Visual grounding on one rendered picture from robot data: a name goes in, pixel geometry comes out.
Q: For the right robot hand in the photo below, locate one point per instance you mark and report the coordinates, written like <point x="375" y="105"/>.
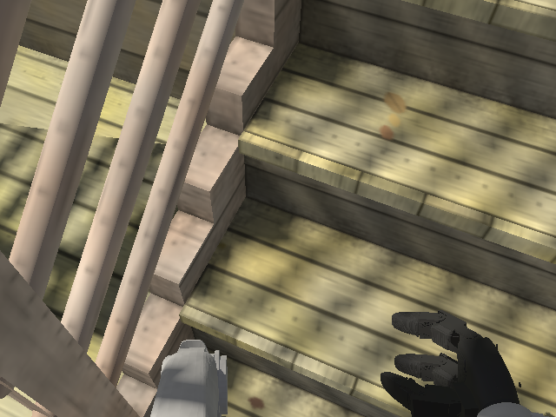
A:
<point x="461" y="388"/>

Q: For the robot left thigh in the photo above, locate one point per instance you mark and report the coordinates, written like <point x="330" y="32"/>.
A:
<point x="193" y="383"/>

